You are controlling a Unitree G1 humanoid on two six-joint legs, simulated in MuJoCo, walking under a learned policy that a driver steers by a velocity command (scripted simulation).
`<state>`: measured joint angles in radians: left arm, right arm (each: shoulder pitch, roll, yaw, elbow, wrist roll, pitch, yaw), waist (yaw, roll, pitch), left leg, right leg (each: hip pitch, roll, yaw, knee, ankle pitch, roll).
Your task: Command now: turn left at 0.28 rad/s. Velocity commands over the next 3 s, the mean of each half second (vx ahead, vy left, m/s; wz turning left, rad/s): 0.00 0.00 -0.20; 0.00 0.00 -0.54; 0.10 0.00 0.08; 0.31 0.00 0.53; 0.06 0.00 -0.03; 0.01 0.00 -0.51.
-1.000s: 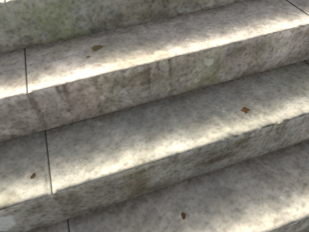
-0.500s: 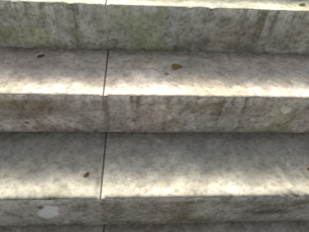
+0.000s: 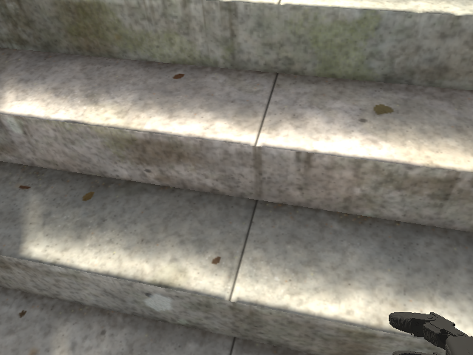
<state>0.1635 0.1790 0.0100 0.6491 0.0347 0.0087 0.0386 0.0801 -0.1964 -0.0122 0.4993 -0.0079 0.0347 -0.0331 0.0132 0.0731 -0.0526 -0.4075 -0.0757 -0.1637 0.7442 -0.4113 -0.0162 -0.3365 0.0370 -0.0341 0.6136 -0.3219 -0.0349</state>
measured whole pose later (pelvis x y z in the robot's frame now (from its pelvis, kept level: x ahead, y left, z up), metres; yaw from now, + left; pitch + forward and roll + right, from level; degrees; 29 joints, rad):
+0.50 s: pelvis -0.03 +0.01 -0.01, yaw -10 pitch +3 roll +1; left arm 0.17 0.26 0.05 0.60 -0.01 0.05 0.03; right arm 0.24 -0.19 -0.02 0.61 -0.04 0.02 -0.10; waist -0.03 -0.03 -0.02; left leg -0.38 0.04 0.08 0.72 -0.39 0.01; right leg -0.66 0.07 0.05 1.46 -0.48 0.07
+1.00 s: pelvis -0.05 -0.02 +0.00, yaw -27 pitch +2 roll +2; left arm 0.17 0.19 0.00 0.48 0.02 0.06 0.07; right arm 0.16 -0.19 0.01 0.59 -0.01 0.03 -0.05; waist 0.01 0.02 -0.02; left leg -0.62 -0.02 -0.03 1.21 -0.31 -0.10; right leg -0.42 0.10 0.12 0.67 -0.27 -0.05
